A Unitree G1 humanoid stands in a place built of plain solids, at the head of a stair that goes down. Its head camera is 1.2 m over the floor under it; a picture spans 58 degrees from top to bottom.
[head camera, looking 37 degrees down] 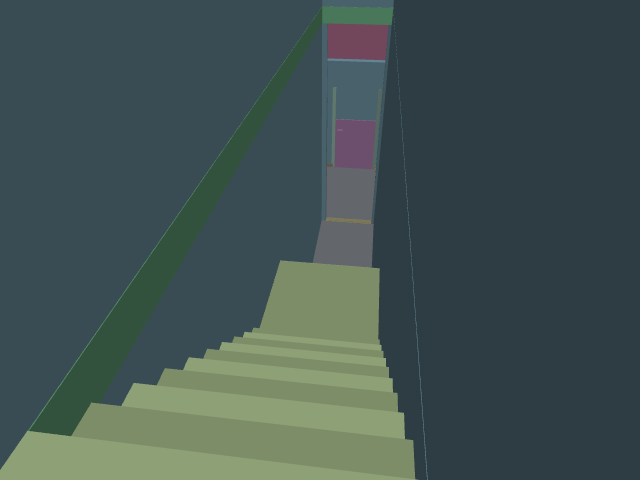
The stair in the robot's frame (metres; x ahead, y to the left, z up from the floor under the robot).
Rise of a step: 0.20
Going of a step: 0.22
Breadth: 1.24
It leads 7 degrees to the right of straight ahead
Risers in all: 10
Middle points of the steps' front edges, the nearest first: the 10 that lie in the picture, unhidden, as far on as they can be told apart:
0.60 0.28 0.00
0.82 0.26 -0.20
1.04 0.23 -0.40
1.26 0.20 -0.60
1.49 0.17 -0.80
1.71 0.15 -1.00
1.93 0.12 -1.20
2.15 0.09 -1.40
2.37 0.07 -1.60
2.59 0.04 -1.80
